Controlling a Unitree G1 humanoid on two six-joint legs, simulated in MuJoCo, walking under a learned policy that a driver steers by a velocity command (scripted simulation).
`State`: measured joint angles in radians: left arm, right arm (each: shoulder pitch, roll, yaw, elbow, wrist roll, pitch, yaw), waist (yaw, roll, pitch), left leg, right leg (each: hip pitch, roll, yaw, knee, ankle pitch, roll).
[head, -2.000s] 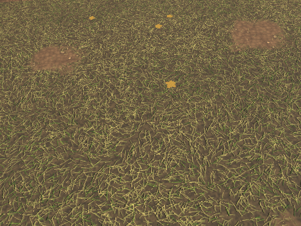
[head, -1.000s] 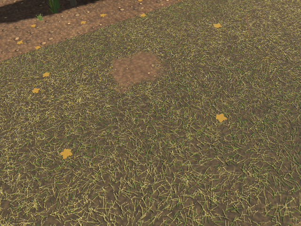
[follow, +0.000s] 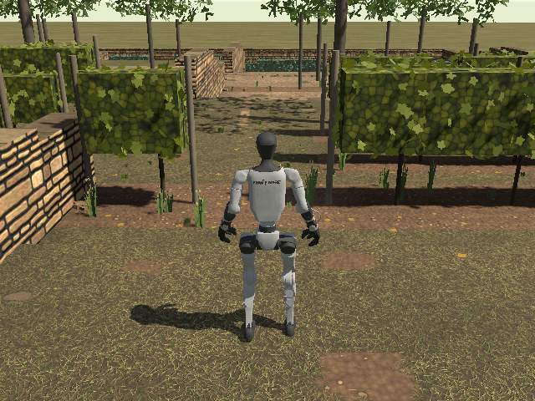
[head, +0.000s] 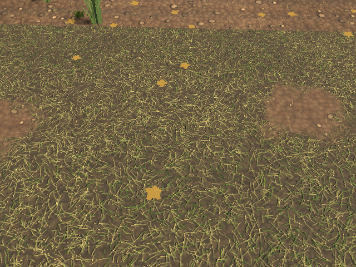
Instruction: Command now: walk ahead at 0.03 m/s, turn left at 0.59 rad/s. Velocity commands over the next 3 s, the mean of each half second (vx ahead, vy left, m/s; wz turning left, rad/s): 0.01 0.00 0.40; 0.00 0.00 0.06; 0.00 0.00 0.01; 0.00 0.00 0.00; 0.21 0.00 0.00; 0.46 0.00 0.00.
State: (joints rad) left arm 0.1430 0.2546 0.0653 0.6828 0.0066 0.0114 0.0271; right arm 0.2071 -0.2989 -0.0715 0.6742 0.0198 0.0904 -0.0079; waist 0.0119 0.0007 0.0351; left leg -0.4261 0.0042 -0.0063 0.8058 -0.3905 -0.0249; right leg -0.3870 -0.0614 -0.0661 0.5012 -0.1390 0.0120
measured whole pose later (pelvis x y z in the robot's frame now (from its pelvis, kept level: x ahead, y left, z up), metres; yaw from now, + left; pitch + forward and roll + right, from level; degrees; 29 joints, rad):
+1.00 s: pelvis +0.04 -0.02 +0.01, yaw +11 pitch -2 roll +0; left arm 0.19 0.23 0.03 0.81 0.00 -0.01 0.00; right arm 0.24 -0.24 -0.05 0.86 0.00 0.04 -0.04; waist 0.00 0.00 0.05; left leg -0.18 -0.04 -0.15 0.50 -0.29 -0.02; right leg -0.18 0.02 0.02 0.50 -0.29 -0.02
